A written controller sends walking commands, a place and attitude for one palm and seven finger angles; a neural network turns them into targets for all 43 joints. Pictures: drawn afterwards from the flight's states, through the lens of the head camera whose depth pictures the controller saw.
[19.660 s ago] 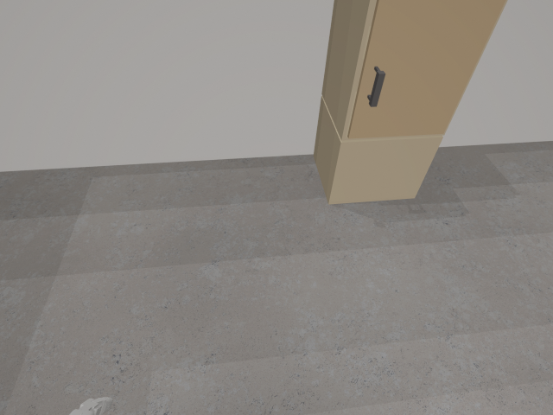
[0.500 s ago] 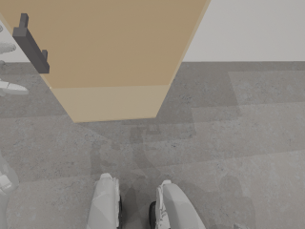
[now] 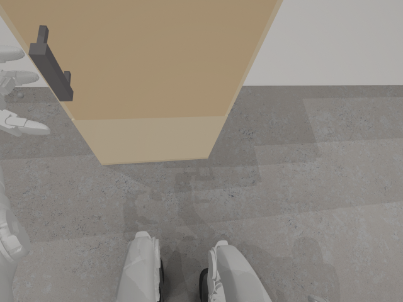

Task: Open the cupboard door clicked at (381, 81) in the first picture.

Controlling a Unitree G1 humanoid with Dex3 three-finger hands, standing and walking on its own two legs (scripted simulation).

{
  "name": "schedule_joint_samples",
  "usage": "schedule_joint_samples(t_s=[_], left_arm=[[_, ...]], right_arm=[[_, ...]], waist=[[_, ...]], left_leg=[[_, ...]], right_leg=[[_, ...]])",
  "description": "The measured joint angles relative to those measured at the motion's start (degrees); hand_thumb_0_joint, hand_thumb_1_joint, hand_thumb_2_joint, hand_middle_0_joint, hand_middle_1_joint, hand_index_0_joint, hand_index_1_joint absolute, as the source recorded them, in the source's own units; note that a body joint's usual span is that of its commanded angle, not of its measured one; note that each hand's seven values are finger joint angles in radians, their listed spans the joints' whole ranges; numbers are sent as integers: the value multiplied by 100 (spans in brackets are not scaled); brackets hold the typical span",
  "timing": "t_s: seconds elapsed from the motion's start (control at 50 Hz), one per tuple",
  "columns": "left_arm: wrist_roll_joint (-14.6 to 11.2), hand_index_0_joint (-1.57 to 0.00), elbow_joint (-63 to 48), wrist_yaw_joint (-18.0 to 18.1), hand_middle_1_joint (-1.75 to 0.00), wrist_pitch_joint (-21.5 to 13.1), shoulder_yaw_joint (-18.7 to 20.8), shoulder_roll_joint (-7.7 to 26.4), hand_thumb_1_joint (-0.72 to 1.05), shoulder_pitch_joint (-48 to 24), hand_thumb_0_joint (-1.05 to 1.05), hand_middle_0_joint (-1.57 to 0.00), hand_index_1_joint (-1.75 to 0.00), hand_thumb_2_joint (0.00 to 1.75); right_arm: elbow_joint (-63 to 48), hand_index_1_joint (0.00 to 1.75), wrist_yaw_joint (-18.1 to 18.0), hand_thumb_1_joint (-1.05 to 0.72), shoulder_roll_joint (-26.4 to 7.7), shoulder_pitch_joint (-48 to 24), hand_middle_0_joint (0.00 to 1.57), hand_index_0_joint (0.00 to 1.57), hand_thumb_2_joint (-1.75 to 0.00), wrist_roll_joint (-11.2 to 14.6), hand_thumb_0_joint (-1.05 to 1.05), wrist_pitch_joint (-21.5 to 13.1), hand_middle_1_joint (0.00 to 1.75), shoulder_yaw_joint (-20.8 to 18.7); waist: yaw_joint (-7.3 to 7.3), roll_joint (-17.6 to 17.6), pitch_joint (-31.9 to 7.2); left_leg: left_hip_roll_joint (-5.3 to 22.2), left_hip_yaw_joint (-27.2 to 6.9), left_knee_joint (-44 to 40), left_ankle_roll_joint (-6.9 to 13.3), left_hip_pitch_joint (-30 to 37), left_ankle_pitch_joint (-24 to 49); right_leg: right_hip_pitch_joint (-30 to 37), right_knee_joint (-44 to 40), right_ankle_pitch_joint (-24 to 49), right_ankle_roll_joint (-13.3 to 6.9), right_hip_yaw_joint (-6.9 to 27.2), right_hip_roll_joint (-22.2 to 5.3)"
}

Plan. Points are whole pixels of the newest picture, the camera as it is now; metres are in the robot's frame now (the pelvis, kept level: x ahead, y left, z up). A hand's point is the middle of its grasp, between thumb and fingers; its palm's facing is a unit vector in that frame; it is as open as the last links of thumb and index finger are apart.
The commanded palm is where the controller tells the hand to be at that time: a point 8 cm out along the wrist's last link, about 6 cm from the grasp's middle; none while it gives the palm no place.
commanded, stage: slide the fingers in behind the handle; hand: left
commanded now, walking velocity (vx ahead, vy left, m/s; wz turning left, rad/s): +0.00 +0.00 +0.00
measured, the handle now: (55, 66) +0.53 +0.27 +0.05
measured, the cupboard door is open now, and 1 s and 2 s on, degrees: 0 0 0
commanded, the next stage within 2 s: close the thumb around the handle in 1.58 s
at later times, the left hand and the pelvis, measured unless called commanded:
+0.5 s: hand (36, 93) +0.46 +0.29 +0.05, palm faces +0.10 -0.99 -0.01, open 14.0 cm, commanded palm +0.45 +0.31 +0.05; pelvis +0.00 +0.00 +0.00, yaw +0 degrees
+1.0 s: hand (61, 92) +0.47 +0.25 +0.05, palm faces +0.13 -0.99 -0.01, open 14.0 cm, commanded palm +0.45 +0.28 +0.05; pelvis +0.01 -0.01 +0.01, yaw +1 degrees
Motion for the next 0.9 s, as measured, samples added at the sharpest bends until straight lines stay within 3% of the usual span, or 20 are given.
schedule_joint_samples(t_s=[0.14, 0.28, 0.44, 0.54, 0.6, 0.74, 0.9], left_arm=[[-31, -30, -160, 201, -120, -293, 2, -149, -50, 38, -1, -30, -120, 30], [-22, -30, 9, 188, -120, -100, -61, -161, -50, 41, -1, -30, -120, 30], [-76, -30, -395, 350, -120, -344, -143, -377, -50, 195, -1, -30, -120, 30], [-109, -30, -195, 347, -120, -168, -285, -475, -50, 141, -1, -30, -120, 30], [-49, -30, -131, 450, -120, -127, -303, -511, -50, 117, -1, -30, -120, 30], [-14, -30, -398, 716, -120, -414, -391, -707, -50, 149, -1, -30, -120, 30], [-10, -30, -424, 867, -120, -269, -552, -962, -50, 285, -1, -30, -120, 30]], right_arm=[[54, 30, 24, -91, 21, -26, 21, 21, -89, -37, 0, -34, 30, -35], [-5, 30, 7, -91, -2, -36, 21, 21, -89, -2, 0, -16, 30, -28], [94, 30, 53, -91, 28, -35, 21, 21, -89, -37, 0, -26, 30, -104], [99, 30, 40, -91, 49, -40, 21, 21, -89, 1, 0, 4, 30, -73], [68, 30, 30, -91, 65, -40, 21, 21, -89, -6, 0, -29, 30, -64], [122, 30, 76, -91, 94, -67, 21, 21, -89, -69, 0, -40, 30, -116], [88, 30, 109, -91, 119, -14, 21, 20, -89, -47, 0, 34, 30, -132]], waist=[[-23, -28, -19], [-46, -13, -15], [3, -11, -29], [17, -1, -42], [-3, -6, -47], [-16, 7, -58], [9, 54, -75]], left_leg=[[9, -5, 22, -21, 29, -18], [22, -8, 22, -29, 55, -24], [13, -17, 24, -51, 67, -34], [-6, -4, -41, -45, 154, -19], [-5, -2, -47, -49, 154, -17], [-9, 5, -32, -62, 148, -32], [-23, 53, -158, -63, 303, -12]], right_leg=[[22, 31, -22, -19, -1, 10], [41, 35, -27, -29, 0, 24], [54, 42, -44, -44, -7, 21], [133, -5, -39, -39, 5, 3], [129, -7, -38, -43, 8, 5], [118, 19, -58, -50, 16, 1], [240, -73, -42, -47, 65, -13]])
